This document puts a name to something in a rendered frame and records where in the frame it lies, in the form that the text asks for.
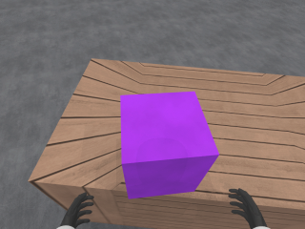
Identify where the robot right hand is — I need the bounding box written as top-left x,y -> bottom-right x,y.
228,188 -> 268,229

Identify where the carton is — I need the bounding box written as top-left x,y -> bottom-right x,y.
120,91 -> 219,199

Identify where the robot left hand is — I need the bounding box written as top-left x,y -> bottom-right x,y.
60,192 -> 94,229

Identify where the pedestal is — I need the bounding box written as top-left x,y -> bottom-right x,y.
28,58 -> 305,229

